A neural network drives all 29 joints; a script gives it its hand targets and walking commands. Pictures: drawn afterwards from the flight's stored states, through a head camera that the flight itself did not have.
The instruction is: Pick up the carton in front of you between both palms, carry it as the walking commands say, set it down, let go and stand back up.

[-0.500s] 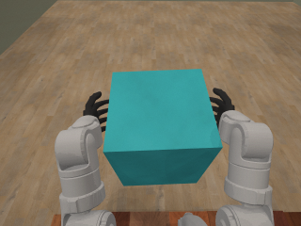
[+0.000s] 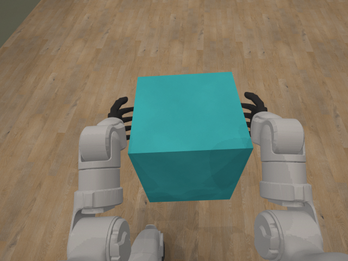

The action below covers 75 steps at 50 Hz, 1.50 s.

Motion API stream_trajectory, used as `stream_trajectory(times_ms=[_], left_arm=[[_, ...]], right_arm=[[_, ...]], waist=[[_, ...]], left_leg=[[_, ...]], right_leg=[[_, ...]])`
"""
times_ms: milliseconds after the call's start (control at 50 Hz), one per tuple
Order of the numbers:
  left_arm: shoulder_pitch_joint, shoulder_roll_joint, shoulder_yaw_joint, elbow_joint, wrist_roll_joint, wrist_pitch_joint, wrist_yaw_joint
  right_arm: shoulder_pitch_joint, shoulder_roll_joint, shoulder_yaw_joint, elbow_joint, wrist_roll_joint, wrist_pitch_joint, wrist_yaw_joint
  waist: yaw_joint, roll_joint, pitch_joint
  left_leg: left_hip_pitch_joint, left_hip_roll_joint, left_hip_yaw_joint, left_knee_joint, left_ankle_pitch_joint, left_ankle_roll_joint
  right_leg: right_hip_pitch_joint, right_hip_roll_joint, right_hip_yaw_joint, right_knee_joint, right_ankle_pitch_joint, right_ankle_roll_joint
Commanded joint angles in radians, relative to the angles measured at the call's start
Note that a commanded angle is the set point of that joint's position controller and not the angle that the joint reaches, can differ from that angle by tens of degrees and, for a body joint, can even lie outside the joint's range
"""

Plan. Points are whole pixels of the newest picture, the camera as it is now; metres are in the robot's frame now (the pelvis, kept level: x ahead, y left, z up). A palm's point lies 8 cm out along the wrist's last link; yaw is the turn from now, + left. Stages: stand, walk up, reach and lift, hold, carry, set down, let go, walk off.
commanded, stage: carry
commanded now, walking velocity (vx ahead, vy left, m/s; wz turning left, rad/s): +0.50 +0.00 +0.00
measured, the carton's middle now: (187, 142) +0.38 +0.01 +0.01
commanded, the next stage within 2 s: none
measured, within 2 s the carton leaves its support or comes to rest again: neither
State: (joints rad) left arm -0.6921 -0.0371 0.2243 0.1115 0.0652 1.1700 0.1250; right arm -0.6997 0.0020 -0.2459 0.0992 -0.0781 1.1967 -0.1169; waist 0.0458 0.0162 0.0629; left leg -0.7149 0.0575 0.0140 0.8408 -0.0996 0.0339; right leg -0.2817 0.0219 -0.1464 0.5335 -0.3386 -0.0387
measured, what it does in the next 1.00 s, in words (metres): goes down: left foot 0.05 m lower, then right foot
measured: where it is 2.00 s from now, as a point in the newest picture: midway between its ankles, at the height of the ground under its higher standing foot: (187, 109)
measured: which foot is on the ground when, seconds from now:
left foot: up 0.00-0.14, down 0.16-0.60, up 0.62-1.00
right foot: down 0.00-0.16, up 0.18-0.58, down 0.60-1.00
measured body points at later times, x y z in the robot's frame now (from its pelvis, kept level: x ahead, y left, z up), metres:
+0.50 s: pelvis +0.37 +0.01 -0.06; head +0.43 +0.02 +0.39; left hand +0.76 +0.15 +0.04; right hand +0.74 -0.15 +0.04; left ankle +0.28 +0.08 -0.79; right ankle +0.51 -0.13 -0.74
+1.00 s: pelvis +0.71 -0.02 -0.04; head +0.73 -0.04 +0.41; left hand +1.02 +0.15 +0.05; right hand +1.04 -0.16 +0.04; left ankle +0.85 +0.12 -0.74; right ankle +0.60 -0.09 -0.79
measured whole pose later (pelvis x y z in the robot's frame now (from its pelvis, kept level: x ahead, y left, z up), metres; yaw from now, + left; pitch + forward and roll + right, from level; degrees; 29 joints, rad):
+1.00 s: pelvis +0.71 -0.02 -0.04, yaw +2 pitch +5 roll +2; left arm -0.36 -0.15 0.23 -0.21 0.09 1.16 0.09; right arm -0.36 0.14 -0.19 -0.21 -0.11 1.17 -0.12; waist 0.02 0.00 -0.06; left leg -0.63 0.05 0.11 0.63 -0.09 -0.01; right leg -0.04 0.00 -0.10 0.24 -0.29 -0.06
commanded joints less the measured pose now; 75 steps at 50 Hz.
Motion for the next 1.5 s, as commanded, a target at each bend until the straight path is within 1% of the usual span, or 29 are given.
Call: stream_trajectory(times_ms=[0,80,120,140,160,180,200,220,240,280,380,500,540,560,580,600,620,660,700,960,1060,1080,1100,1120,1140,1200,1300,1380,1480], left_arm=[[-0.717,-1.101,-0.685,-0.164,-0.456,-0.026,-0.238],[-0.678,-1.053,-0.712,-0.169,-0.459,-0.014,-0.236],[-0.667,-1.044,-0.727,-0.144,-0.468,-0.005,-0.241],[-0.671,-1.044,-0.737,-0.136,-0.473,-0.003,-0.243],[-0.685,-1.04,-0.736,-0.123,-0.472,0.003,-0.243],[-0.685,-1.027,-0.702,-0.068,-0.472,0.023,-0.24],[-0.677,-1.029,-0.68,-0.062,-0.467,0.032,-0.237],[-0.721,-1.039,-0.678,-0.09,-0.471,0.035,-0.234],[-0.764,-1.057,-0.677,-0.105,-0.471,0.033,-0.232],[-0.778,-1.081,-0.665,-0.12,-0.462,0.026,-0.224],[-0.717,-1.098,-0.659,-0.129,-0.428,0.005,-0.195],[-0.651,-1.023,-0.66,-0.15,-0.378,0.003,-0.182],[-0.606,-0.997,-0.65,-0.119,-0.363,0.012,-0.188],[-0.587,-0.99,-0.64,-0.104,-0.359,0.013,-0.195],[-0.569,-0.984,-0.625,-0.086,-0.357,0.014,-0.206],[-0.576,-0.941,-0.613,-0.063,-0.339,0.01,-0.21],[-0.535,-0.969,-0.612,-0.028,-0.352,0.007,-0.214],[-0.58,-1.026,-0.628,-0.09,-0.378,-0.003,-0.231],[-0.644,-1.089,-0.663,-0.171,-0.424,-0.008,-0.24],[-0.189,-1.034,-0.762,-0.359,-0.376,0.024,-0.306],[-0.026,-0.995,-0.784,-0.38,-0.342,0.034,-0.313],[-0.012,-0.987,-0.787,-0.39,-0.342,0.038,-0.315],[-0.008,-0.986,-0.793,-0.404,-0.347,0.044,-0.316],[-0.017,-0.991,-0.808,-0.42,-0.35,0.052,-0.317],[-0.031,-0.995,-0.815,-0.431,-0.353,0.05,-0.318],[-0.032,-1.062,-0.829,-0.43,-0.369,0.027,-0.318],[0.069,-1.072,-0.841,-0.419,-0.348,0.006,-0.299],[0.099,-1.04,-0.843,-0.444,-0.338,0.006,-0.287],[0.053,-0.957,-0.841,-0.485,-0.36,0.04,-0.281]], right_arm=[[-0.71,1.131,0.696,-0.104,0.419,-0.044,0.188],[-0.654,1.046,0.681,-0.124,0.394,-0.019,0.193],[-0.593,1.006,0.656,-0.094,0.376,-0.005,0.201],[-0.582,0.983,0.642,-0.085,0.369,0.0,0.209],[-0.592,0.952,0.619,-0.068,0.362,0.005,0.217],[-0.565,0.919,0.589,-0.009,0.347,0.013,0.219],[-0.531,0.913,0.574,0.015,0.347,0.013,0.223],[-0.562,0.955,0.577,0.002,0.366,0.01,0.229],[-0.623,1.001,0.593,-0.027,0.394,0.008,0.234],[-0.741,1.081,0.643,-0.097,0.448,-0.001,0.236],[-0.786,1.129,0.702,-0.183,0.507,-0.024,0.228],[-0.731,1.104,0.736,-0.195,0.511,-0.032,0.228],[-0.7,1.086,0.733,-0.163,0.5,-0.028,0.23],[-0.685,1.083,0.736,-0.139,0.497,-0.027,0.233],[-0.693,1.076,0.738,-0.124,0.49,-0.029,0.237],[-0.657,1.116,0.733,-0.08,0.485,-0.022,0.24],[-0.665,1.084,0.709,-0.075,0.474,-0.018,0.241],[-0.689,1.132,0.712,-0.072,0.479,-0.026,0.241],[-0.659,1.163,0.703,-0.096,0.455,-0.034,0.23],[-0.168,1.085,0.801,-0.326,0.304,-0.025,0.212],[-0.027,1.054,0.825,-0.35,0.322,0.003,0.256],[-0.002,1.058,0.819,-0.349,0.33,0.008,0.266],[0.033,1.043,0.81,-0.348,0.329,0.012,0.274],[0.042,1.056,0.808,-0.327,0.33,0.007,0.282],[0.06,1.071,0.81,-0.335,0.344,0.004,0.288],[0.002,1.127,0.838,-0.388,0.375,-0.013,0.297],[0.062,1.101,0.855,-0.409,0.391,-0.022,0.31],[0.085,1.051,0.854,-0.441,0.391,-0.019,0.311],[0.09,0.971,0.823,-0.459,0.367,0.008,0.294]], waist=[[0.076,-0.09,-0.506],[0.052,-0.12,-0.437],[-0.04,-0.098,-0.501],[-0.087,-0.028,-0.525],[-0.063,0.156,-0.542],[-0.071,0.285,-0.629],[-0.125,0.289,-0.685],[-0.132,0.212,-0.654],[-0.118,0.099,-0.6],[-0.085,0.029,-0.563],[-0.107,0.081,-0.543],[-0.128,0.114,-0.507],[-0.079,0.136,-0.552],[-0.031,0.1,-0.607],[0.011,0.007,-0.659],[-0.023,-0.26,-0.803],[0.012,-0.298,-0.824],[0.012,-0.149,-0.668],[-0.006,-0.1,-0.61],[-0.009,-0.163,-0.414],[-0.04,-0.182,-0.426],[-0.058,-0.132,-0.474],[-0.064,0.064,-0.563],[-0.062,0.246,-0.563],[-0.06,0.202,-0.51],[-0.053,0.007,-0.434],[-0.053,0.094,-0.39],[-0.054,0.098,-0.338],[-0.06,0.138,-0.309]], left_leg=[[-0.042,-0.047,0.064,-0.252,0.205,-0.015],[0.193,-0.054,0.084,-0.434,0.369,0.037],[0.47,-0.048,0.103,-0.495,0.402,0.056],[0.662,-0.026,0.103,-0.486,0.382,0.044],[0.913,0.109,-0.026,-0.298,0.686,0.049],[1.174,0.273,-0.298,-0.194,0.795,0.187],[1.205,0.315,-0.438,-0.292,0.427,0.292],[1.112,0.301,-0.469,-0.372,0.16,0.29],[1.005,0.273,-0.431,-0.4,0.154,0.256],[0.838,0.251,-0.346,-0.412,0.194,0.239],[0.827,0.172,-0.212,-0.41,0.341,0.215],[0.845,0.083,-0.039,-0.356,0.607,0.117],[0.814,0.08,0.007,-0.23,0.736,0.061],[0.727,0.063,0.051,-0.093,0.658,0.031],[0.529,0.044,0.036,0.084,0.313,0.002],[0.172,-0.092,0.019,0.356,-0.361,-0.035],[0.056,-0.118,-0.034,0.517,-0.451,-0.022],[-0.039,-0.049,-0.049,0.479,-0.358,-0.012],[-0.004,-0.009,-0.037,0.344,-0.274,-0.023],[0.065,-0.042,0.148,-0.273,0.058,-0.044],[0.499,-0.102,0.245,-0.47,0.125,-0.009],[0.71,-0.038,0.186,-0.448,0.051,-0.001],[0.934,0.219,-0.177,-0.427,-0.017,0.075],[1.071,0.385,-0.522,-0.548,-0.071,0.215],[1.005,0.38,-0.524,-0.588,-0.072,0.225],[0.75,0.291,-0.245,-0.636,-0.022,0.137],[0.671,0.227,-0.058,-0.737,-0.143,0.122],[0.69,0.178,0.08,-0.651,0.28,0.086],[0.705,0.147,0.156,-0.516,0.473,0.041]], right_leg=[[0.523,-0.169,0.181,-0.03,0.549,-0.123],[0.41,-0.152,0.14,0.047,0.507,-0.088],[0.336,-0.136,0.101,0.28,0.597,-0.045],[0.195,-0.101,0.076,0.461,0.499,-0.025],[-0.12,-0.019,0.066,0.633,-0.12,0.003],[-0.38,0.034,0.134,0.819,-0.334,0.017],[-0.514,0.029,0.172,0.925,-0.276,0.01],[-0.573,-0.017,0.19,0.92,-0.194,0.001],[-0.578,-0.046,0.19,0.863,-0.132,0.004],[-0.503,-0.084,0.191,0.748,-0.085,0.016],[-0.538,-0.086,0.119,0.522,0.023,0.034],[-0.315,-0.001,0.005,0.051,0.315,0.002],[-0.06,0.037,-0.027,-0.083,0.396,-0.024],[0.163,0.012,-0.035,-0.132,0.463,-0.032],[0.413,-0.139,0.123,-0.061,0.532,-0.046],[0.755,-0.448,0.589,-0.006,0.726,-0.217],[0.789,-0.447,0.714,-0.059,0.596,-0.266],[0.642,-0.357,0.547,-0.09,0.604,-0.185],[0.531,-0.318,0.438,-0.146,0.61,-0.131],[0.522,-0.216,0.13,-0.261,0.842,-0.077],[0.384,-0.198,0.013,-0.017,0.984,-0.009],[0.228,-0.177,-0.001,0.135,0.768,0.013],[-0.012,-0.127,0.02,0.404,0.371,0.042],[-0.315,0.02,0.066,0.629,-0.131,0.058],[-0.395,-0.031,0.149,0.736,-0.157,0.03],[-0.332,-0.138,0.168,0.614,-0.001,0.018],[-0.316,-0.149,0.081,0.319,0.112,0.063],[-0.29,-0.114,0.003,0.14,0.218,0.075],[-0.173,-0.058,-0.052,-0.001,0.345,0.055]])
